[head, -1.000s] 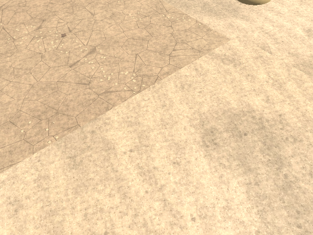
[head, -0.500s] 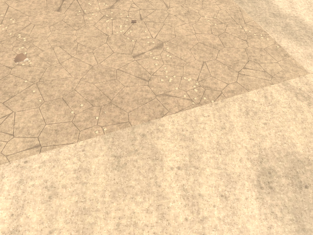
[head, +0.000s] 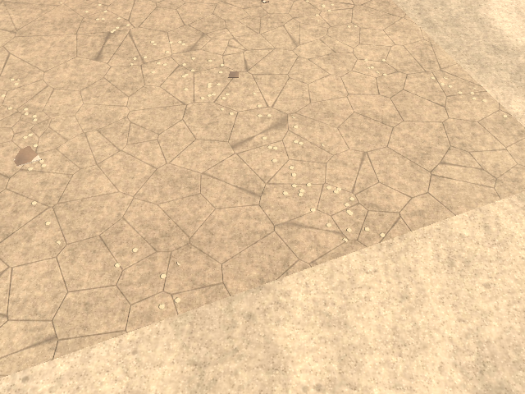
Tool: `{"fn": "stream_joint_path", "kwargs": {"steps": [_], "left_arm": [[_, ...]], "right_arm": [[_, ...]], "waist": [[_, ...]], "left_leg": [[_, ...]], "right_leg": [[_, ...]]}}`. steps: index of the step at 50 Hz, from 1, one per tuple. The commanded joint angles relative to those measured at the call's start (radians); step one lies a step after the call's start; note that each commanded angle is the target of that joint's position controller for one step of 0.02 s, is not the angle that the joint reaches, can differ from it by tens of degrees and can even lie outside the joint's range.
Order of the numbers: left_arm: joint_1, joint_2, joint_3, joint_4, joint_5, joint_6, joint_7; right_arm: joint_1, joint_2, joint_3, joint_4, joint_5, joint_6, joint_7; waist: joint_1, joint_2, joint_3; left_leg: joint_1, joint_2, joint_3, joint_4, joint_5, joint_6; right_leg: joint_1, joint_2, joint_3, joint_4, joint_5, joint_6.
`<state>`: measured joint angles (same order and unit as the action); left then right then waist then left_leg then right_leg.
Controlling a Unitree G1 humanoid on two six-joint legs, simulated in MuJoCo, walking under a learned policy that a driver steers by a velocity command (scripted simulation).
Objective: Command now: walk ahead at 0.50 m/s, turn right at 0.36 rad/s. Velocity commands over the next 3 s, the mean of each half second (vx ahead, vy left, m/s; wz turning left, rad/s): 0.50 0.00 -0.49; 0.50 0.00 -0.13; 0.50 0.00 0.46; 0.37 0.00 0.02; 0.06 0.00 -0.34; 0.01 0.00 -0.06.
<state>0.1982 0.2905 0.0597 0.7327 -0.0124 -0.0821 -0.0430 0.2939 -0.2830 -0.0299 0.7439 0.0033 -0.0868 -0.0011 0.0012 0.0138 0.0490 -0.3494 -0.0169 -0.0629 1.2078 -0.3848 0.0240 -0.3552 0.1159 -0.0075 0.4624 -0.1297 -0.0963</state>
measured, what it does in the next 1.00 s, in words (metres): walks ahead, turning right: left foot, then right foot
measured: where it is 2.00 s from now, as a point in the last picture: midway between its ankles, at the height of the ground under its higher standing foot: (310, 206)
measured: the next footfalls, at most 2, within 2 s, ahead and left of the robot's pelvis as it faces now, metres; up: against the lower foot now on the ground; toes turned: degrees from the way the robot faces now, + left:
left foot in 0.34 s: +0.38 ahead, +0.13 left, +0.00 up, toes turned -16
right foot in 0.84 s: +0.54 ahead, -0.21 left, +0.00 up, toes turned -24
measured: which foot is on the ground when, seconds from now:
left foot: up 0.00-0.32, down 0.34-0.86, up 0.88-1.00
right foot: down 0.00-0.34, up 0.36-0.82, down 0.84-1.00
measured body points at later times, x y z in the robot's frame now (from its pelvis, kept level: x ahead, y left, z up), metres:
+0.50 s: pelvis +0.28 +0.04 +0.01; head +0.30 +0.05 +0.46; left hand +0.45 +0.29 -0.11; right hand +0.35 -0.25 -0.08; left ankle +0.34 +0.14 -0.73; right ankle +0.19 -0.07 -0.64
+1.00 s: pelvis +0.50 -0.09 +0.01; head +0.52 -0.12 +0.46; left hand +0.73 +0.11 -0.09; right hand +0.47 -0.38 -0.12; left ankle +0.52 +0.07 -0.64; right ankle +0.50 -0.19 -0.73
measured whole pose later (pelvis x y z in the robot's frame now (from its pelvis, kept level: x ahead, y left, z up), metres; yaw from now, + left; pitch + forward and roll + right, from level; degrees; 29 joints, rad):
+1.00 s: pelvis +0.50 -0.09 +0.01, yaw -19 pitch +1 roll +0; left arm 0.21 0.26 0.04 0.71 0.01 -0.07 -0.02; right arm 0.31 -0.31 -0.05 0.82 0.03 -0.06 0.01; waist -0.01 0.04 0.03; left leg -0.48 0.07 -0.04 1.13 -0.33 0.00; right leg -0.27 0.01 -0.09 0.43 -0.18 -0.05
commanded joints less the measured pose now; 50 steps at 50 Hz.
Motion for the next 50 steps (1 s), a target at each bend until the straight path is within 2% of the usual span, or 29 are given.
{"fn": "stream_joint_path", "kwargs": {"steps": [1,3,6,8,11,14,16,17,18,19,20,21,22,23,25,29,33,37,39,40,41,42,43,44,45,46,47,48,50], "left_arm": [[0.027,0.112,0.027,-0.072,0.011,-0.007,0.016],[0.036,0.118,0.029,-0.065,-0.002,-0.008,0.026],[0.070,0.158,0.041,-0.052,-0.009,0.000,0.044],[0.103,0.166,0.044,-0.040,-0.015,0.011,0.052],[0.164,0.165,0.044,-0.021,-0.021,0.029,0.057],[0.169,0.158,0.044,-0.022,-0.020,0.040,0.062],[0.144,0.135,0.039,-0.032,-0.013,0.045,0.061],[0.140,0.080,0.019,-0.046,-0.004,0.042,0.055],[0.249,0.004,-0.004,-0.065,-0.006,0.033,0.055],[0.296,0.059,-0.003,-0.080,-0.029,0.027,0.055],[0.225,0.141,0.019,-0.066,-0.035,0.032,0.057],[0.140,0.157,0.026,-0.080,-0.023,0.039,0.057],[0.102,0.144,0.027,-0.092,-0.013,0.042,0.055],[0.090,0.132,0.031,-0.099,-0.011,0.045,0.050],[0.098,0.089,0.024,-0.102,-0.017,0.055,0.042],[0.027,0.040,0.002,-0.124,-0.004,0.052,0.038],[-0.098,0.025,-0.016,-0.142,0.000,0.029,0.015],[-0.204,0.046,-0.016,-0.180,-0.009,0.019,0.001],[-0.200,0.068,-0.007,-0.187,-0.008,0.017,-0.003],[-0.140,0.088,0.005,-0.172,-0.004,0.016,-0.001],[-0.012,0.125,0.028,-0.131,0.001,0.016,0.006],[0.158,0.185,0.053,-0.094,0.007,0.021,0.019],[0.252,0.298,0.075,-0.084,0.024,0.026,0.031],[0.262,0.218,0.055,-0.084,0.016,0.028,0.032],[0.204,0.169,0.036,-0.078,0.012,0.024,0.030],[0.144,0.130,0.025,-0.076,0.011,0.020,0.028],[0.088,0.092,0.015,-0.073,0.013,0.014,0.023],[0.049,0.071,0.011,-0.073,0.020,0.004,0.020],[0.014,0.065,0.017,-0.059,0.025,-0.017,0.019]], "right_arm": [[-0.030,-0.130,-0.036,-0.113,-0.017,-0.035,-0.001],[-0.025,-0.107,-0.029,-0.117,-0.023,-0.019,-0.005],[-0.142,-0.069,-0.011,-0.154,-0.026,-0.012,-0.009],[-0.222,-0.054,-0.005,-0.169,-0.021,-0.019,-0.004],[-0.293,-0.070,-0.012,-0.188,-0.003,-0.028,0.005],[-0.286,-0.111,-0.034,-0.192,0.005,-0.037,0.013],[-0.171,-0.140,-0.056,-0.165,0.005,-0.044,0.009],[-0.045,-0.180,-0.072,-0.154,-0.011,-0.049,0.001],[0.066,-0.257,-0.090,-0.141,-0.027,-0.039,-0.005],[0.109,-0.239,-0.092,-0.110,-0.007,-0.026,0.007],[0.056,-0.153,-0.072,-0.128,-0.003,-0.023,0.006],[0.011,-0.119,-0.061,-0.129,-0.006,-0.016,0.003],[-0.028,-0.100,-0.052,-0.125,-0.012,-0.014,0.004],[-0.052,-0.083,-0.047,-0.117,-0.018,-0.014,0.003],[-0.055,-0.077,-0.047,-0.098,-0.016,-0.022,0.005],[-0.026,-0.122,-0.064,-0.045,-0.008,-0.033,0.013],[-0.006,-0.161,-0.070,-0.009,0.011,-0.019,0.013],[0.075,-0.192,-0.075,0.043,0.028,0.002,0.014],[0.083,-0.206,-0.077,0.061,0.033,0.015,0.012],[0.069,-0.214,-0.077,0.065,0.036,0.021,0.009],[0.074,-0.198,-0.068,0.071,0.038,0.025,0.007],[0.068,-0.160,-0.048,0.058,0.023,0.020,0.005],[0.154,-0.042,-0.008,0.016,0.004,0.003,0.013],[0.125,-0.099,-0.021,0.032,0.022,-0.014,0.013],[0.052,-0.168,-0.045,0.006,0.049,-0.019,0.015],[0.011,-0.159,-0.044,-0.004,0.048,-0.016,0.012],[-0.007,-0.146,-0.045,-0.004,0.031,-0.008,0.009],[0.016,-0.136,-0.051,0.005,0.023,0.007,0.006],[0.055,-0.092,-0.047,0.024,0.026,0.036,0.003]], "waist": [[-0.011,-0.028,-0.088],[-0.024,-0.049,-0.072],[0.011,-0.055,-0.038],[0.047,-0.067,-0.038],[0.076,-0.085,-0.051],[0.051,-0.114,-0.060],[-0.020,-0.125,-0.096],[-0.080,-0.073,-0.205],[-0.066,0.160,-0.352],[-0.053,0.322,-0.370],[-0.077,0.169,-0.228],[-0.078,0.090,-0.132],[-0.059,0.061,-0.073],[-0.038,0.085,-0.042],[-0.020,0.108,-0.032],[-0.021,0.059,-0.019],[-0.057,0.042,-0.002],[-0.084,0.054,0.018],[-0.059,0.071,0.005],[-0.012,0.076,-0.033],[0.055,0.061,-0.112],[0.135,0.028,-0.229],[0.111,-0.216,-0.377],[0.139,-0.202,-0.431],[0.128,-0.161,-0.260],[0.094,-0.133,-0.177],[0.063,-0.111,-0.110],[0.026,-0.135,-0.084],[-0.012,-0.117,-0.059]], "left_leg": [[-0.273,0.097,-0.054,-0.061,0.069,-0.027],[-0.260,0.107,-0.027,-0.158,0.062,-0.060],[-0.225,0.087,0.004,-0.380,0.234,-0.095],[-0.153,0.049,0.012,-0.535,0.393,-0.103],[-0.094,0.011,-0.002,-0.647,0.463,-0.102],[-0.060,0.011,-0.037,-0.716,0.366,-0.066],[0.108,0.021,-0.017,-0.778,0.330,-0.016],[0.324,0.135,-0.108,-0.761,0.292,0.044],[0.662,0.365,-0.450,-0.782,0.189,0.171],[0.705,0.469,-0.771,-0.875,-0.085,0.248],[0.591,0.418,-0.668,-0.909,-0.172,0.210],[0.472,0.369,-0.498,-0.913,-0.077,0.172],[0.369,0.322,-0.386,-0.936,0.045,0.158],[0.303,0.286,-0.301,-0.960,0.128,0.149],[0.230,0.251,-0.197,-1.007,0.214,0.152],[0.235,0.261,-0.098,-1.055,0.349,0.195],[0.236,0.233,0.009,-1.062,0.404,0.177],[0.318,0.274,0.011,-1.035,0.430,0.163],[0.367,0.292,0.013,-0.983,0.527,0.145],[0.367,0.279,0.039,-0.906,0.676,0.127],[0.316,0.235,0.073,-0.748,0.795,0.101],[0.147,0.189,0.102,-0.512,0.661,0.061],[-0.256,0.031,0.126,-0.101,0.089,-0.013],[-0.364,0.005,-0.040,0.053,-0.192,-0.014],[-0.437,0.054,-0.054,0.089,-0.134,-0.004],[-0.421,0.099,-0.027,0.049,-0.051,-0.002],[-0.392,0.125,-0.021,-0.005,0.014,-0.009],[-0.327,0.148,-0.032,-0.040,0.071,-0.016],[-0.249,0.151,-0.033,-0.076,0.127,-0.030]], "right_leg": [[0.268,-0.287,0.437,-0.243,0.138,-0.212],[0.190,-0.272,0.377,-0.260,0.194,-0.219],[0.090,-0.216,0.292,-0.267,0.190,-0.183],[0.054,-0.180,0.263,-0.246,0.152,-0.143],[0.092,-0.195,0.317,-0.193,0.081,-0.118],[0.186,-0.233,0.418,-0.101,0.021,-0.091],[0.170,-0.204,0.420,0.010,0.051,-0.053],[0.093,-0.153,0.361,0.222,0.002,-0.019],[-0.183,-0.014,0.212,0.548,-0.341,0.050],[-0.397,-0.053,0.173,0.758,-0.484,0.070],[-0.449,-0.105,0.191,0.839,-0.387,0.082],[-0.443,-0.135,0.154,0.843,-0.303,0.090],[-0.417,-0.161,0.146,0.807,-0.244,0.096],[-0.386,-0.188,0.145,0.767,-0.205,0.099],[-0.328,-0.205,0.119,0.719,-0.173,0.103],[-0.345,-0.210,0.119,0.512,-0.083,0.110],[-0.268,-0.202,0.047,0.253,0.094,0.100],[-0.233,-0.177,0.015,0.129,0.071,0.072],[-0.179,-0.156,-0.004,0.083,0.008,0.042],[-0.072,-0.129,-0.027,0.046,0.008,0.021],[0.137,-0.102,-0.046,0.011,0.031,-0.006],[0.420,-0.199,0.057,0.045,0.038,-0.051],[0.779,-0.495,0.518,-0.003,-0.097,-0.205],[0.751,-0.544,0.711,-0.131,-0.196,-0.236],[0.625,-0.505,0.549,-0.149,-0.187,-0.187],[0.502,-0.456,0.413,-0.167,-0.134,-0.153],[0.391,-0.413,0.322,-0.204,-0.078,-0.133],[0.307,-0.383,0.248,-0.240,-0.026,-0.115],[0.207,-0.370,0.156,-0.300,0.066,-0.116]]}}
